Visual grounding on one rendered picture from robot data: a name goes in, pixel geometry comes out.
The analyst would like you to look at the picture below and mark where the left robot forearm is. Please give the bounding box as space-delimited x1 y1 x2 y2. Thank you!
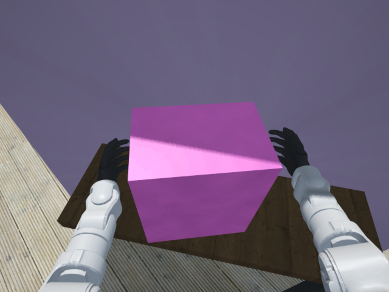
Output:
38 179 122 292

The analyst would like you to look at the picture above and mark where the right robot upper arm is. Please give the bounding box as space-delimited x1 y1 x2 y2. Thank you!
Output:
318 242 389 292

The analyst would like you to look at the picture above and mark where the right robot forearm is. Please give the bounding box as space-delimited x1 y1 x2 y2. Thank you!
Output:
291 165 389 267

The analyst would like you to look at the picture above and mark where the left robot hand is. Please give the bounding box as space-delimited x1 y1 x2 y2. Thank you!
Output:
97 138 129 182

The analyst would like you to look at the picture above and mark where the right robot hand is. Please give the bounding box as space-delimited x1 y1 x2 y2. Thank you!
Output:
269 127 309 176

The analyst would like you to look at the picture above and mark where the table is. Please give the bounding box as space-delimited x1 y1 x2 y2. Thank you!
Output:
57 144 382 292

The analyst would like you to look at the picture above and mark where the carton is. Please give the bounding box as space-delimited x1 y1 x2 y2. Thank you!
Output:
128 102 282 243

